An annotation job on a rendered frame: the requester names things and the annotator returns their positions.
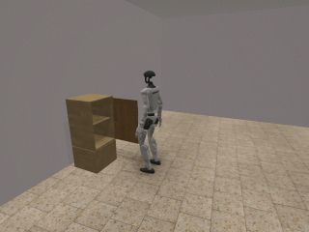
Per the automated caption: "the right robot hand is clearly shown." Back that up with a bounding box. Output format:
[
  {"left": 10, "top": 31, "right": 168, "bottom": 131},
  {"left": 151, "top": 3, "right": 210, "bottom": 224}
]
[{"left": 155, "top": 117, "right": 162, "bottom": 128}]

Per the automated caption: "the robot right forearm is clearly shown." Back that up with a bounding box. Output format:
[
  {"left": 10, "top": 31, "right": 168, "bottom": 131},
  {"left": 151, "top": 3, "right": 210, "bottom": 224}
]
[{"left": 156, "top": 103, "right": 163, "bottom": 118}]

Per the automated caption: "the cupboard door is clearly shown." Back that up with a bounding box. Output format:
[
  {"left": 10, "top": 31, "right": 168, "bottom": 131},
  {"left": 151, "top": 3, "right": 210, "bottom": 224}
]
[{"left": 112, "top": 98, "right": 139, "bottom": 144}]

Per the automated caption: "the robot left upper arm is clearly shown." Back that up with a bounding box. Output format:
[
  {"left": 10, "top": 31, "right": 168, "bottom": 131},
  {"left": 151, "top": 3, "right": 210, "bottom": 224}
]
[{"left": 141, "top": 88, "right": 150, "bottom": 110}]

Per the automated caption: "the robot right upper arm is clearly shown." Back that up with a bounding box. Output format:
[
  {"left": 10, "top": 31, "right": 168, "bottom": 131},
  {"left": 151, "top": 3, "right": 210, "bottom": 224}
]
[{"left": 155, "top": 86, "right": 163, "bottom": 105}]

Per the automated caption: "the left robot hand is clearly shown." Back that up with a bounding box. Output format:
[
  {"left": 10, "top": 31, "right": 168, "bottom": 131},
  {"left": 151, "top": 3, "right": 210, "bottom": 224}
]
[{"left": 135, "top": 126, "right": 144, "bottom": 140}]

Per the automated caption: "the robot torso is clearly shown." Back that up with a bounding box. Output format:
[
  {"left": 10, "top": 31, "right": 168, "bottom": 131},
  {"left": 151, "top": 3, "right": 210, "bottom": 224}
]
[{"left": 144, "top": 86, "right": 158, "bottom": 125}]

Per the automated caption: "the robot left foot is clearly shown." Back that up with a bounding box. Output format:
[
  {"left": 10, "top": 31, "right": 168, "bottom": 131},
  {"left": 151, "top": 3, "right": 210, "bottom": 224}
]
[{"left": 140, "top": 167, "right": 155, "bottom": 174}]

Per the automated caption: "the robot left forearm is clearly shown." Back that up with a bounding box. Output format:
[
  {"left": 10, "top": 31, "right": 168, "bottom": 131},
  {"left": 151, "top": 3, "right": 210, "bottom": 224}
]
[{"left": 139, "top": 105, "right": 148, "bottom": 128}]

